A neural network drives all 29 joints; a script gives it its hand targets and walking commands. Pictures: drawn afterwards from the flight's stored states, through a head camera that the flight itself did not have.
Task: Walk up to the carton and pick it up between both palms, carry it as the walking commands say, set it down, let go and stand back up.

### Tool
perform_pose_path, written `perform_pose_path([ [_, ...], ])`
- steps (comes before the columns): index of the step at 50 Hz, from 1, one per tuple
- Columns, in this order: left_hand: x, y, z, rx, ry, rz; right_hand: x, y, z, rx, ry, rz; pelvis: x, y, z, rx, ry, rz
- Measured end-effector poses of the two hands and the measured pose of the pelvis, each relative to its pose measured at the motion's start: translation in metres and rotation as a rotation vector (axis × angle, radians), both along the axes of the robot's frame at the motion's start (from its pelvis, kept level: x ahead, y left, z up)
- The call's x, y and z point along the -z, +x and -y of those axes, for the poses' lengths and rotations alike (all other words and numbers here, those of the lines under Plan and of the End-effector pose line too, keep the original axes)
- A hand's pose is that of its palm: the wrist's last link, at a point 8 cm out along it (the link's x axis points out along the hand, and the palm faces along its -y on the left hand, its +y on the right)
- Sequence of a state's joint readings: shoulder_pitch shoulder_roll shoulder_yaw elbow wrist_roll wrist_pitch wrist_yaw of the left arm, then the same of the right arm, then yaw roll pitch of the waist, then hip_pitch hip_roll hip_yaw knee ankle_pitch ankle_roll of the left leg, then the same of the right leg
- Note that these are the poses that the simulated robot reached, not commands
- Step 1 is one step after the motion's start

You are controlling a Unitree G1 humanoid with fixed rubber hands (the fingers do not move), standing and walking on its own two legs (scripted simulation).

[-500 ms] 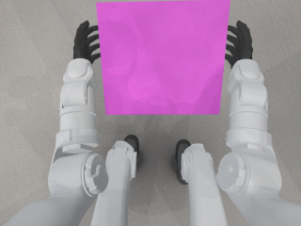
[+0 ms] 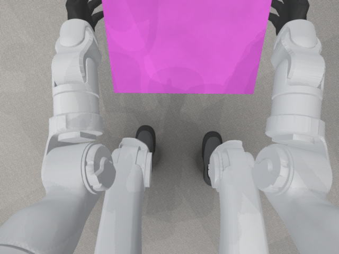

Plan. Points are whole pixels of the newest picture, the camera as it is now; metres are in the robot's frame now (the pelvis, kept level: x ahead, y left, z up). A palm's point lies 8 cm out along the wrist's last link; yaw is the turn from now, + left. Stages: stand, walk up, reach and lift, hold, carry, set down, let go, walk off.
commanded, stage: set down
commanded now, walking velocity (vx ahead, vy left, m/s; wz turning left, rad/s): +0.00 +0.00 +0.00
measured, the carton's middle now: (183, 23) +0.55 +0.00 -0.24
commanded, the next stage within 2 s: none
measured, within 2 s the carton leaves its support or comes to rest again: neither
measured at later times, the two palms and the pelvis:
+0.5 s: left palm (101, 23) +0.55 +0.18 -0.25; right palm (262, 22) +0.56 -0.18 -0.26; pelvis -0.02 +0.00 -0.05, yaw +0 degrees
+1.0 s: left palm (103, 20) +0.56 +0.19 -0.28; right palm (258, 19) +0.57 -0.17 -0.28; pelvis +0.00 +0.00 -0.08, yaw +0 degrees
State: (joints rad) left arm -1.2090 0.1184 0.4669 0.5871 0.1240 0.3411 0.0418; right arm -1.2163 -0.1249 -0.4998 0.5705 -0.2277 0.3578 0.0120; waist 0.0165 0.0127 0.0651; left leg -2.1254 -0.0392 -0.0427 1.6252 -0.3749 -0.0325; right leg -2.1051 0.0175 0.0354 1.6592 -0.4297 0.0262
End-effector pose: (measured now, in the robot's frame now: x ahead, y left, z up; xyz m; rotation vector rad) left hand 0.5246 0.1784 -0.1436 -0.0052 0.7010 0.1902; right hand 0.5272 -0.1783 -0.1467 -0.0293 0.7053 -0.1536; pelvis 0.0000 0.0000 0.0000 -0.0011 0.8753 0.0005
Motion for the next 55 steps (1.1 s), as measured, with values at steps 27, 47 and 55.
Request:
perform_pose_path([
  [27, 0.111, 0.026, -0.005, -0.055, -0.032, 0.012, 0.113, 0.029, -0.003, -0.041, 0.017, -0.007, 0.058, -0.016, 0.003, -0.002, 0.006, 0.179],
  [47, 0.134, 0.038, -0.008, -0.041, -0.03, -0.026, 0.135, 0.041, -0.004, -0.056, 0.034, -0.032, 0.081, 0.001, 0.0, -0.003, -0.002, 0.203],
  [55, 0.137, 0.042, -0.008, -0.037, -0.028, -0.016, 0.139, 0.045, -0.004, -0.06, 0.035, -0.02, 0.086, 0.004, 0.0, -0.003, -0.002, 0.19],
])
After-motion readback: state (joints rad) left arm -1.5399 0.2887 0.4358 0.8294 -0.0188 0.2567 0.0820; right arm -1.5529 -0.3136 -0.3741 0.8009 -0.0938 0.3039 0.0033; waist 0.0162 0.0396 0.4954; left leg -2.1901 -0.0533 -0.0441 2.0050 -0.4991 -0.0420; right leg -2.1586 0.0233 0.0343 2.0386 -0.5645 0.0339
